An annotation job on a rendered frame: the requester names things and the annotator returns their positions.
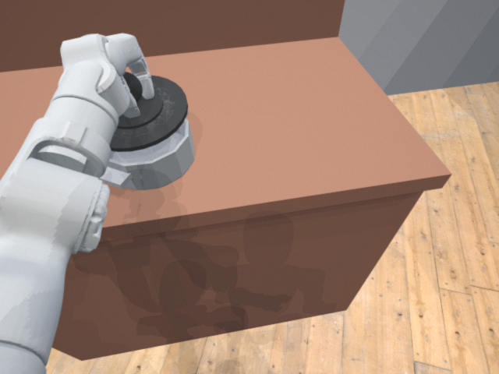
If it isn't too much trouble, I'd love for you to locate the lid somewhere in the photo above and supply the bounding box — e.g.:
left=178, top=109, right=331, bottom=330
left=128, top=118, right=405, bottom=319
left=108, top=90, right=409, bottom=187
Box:
left=110, top=76, right=188, bottom=152

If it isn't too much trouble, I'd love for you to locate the pot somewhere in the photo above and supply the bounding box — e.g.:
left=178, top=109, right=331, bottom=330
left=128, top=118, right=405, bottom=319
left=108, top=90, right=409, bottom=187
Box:
left=98, top=111, right=194, bottom=190

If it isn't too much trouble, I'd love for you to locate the robot left hand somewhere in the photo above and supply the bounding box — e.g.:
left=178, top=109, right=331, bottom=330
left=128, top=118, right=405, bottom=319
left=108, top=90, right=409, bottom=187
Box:
left=106, top=34, right=154, bottom=118

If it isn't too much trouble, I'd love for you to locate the table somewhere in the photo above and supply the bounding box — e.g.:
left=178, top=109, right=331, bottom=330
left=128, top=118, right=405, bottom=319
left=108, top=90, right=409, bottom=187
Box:
left=0, top=0, right=452, bottom=361

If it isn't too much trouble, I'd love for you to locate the robot left upper arm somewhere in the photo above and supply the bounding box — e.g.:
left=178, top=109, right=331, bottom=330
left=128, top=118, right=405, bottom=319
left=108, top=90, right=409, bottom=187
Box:
left=0, top=157, right=110, bottom=374

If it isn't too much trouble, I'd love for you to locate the left robot forearm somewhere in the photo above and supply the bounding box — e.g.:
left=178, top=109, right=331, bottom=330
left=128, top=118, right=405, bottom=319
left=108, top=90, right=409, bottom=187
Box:
left=0, top=34, right=130, bottom=212

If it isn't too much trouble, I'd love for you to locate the knob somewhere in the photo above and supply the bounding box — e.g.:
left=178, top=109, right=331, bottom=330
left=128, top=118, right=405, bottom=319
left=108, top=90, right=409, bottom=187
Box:
left=123, top=72, right=143, bottom=102

